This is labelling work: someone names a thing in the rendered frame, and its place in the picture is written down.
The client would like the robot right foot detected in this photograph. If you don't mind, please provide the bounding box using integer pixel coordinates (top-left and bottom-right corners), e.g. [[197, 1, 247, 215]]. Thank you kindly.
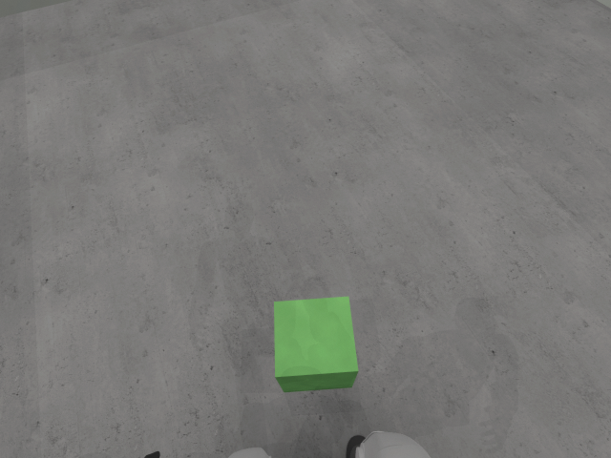
[[346, 435, 366, 458]]

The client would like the robot right thigh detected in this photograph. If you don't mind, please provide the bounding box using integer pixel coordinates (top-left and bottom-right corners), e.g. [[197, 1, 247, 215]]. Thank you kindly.
[[355, 432, 431, 458]]

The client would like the carton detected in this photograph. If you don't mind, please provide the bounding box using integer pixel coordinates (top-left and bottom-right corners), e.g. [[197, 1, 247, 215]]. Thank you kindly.
[[274, 297, 358, 392]]

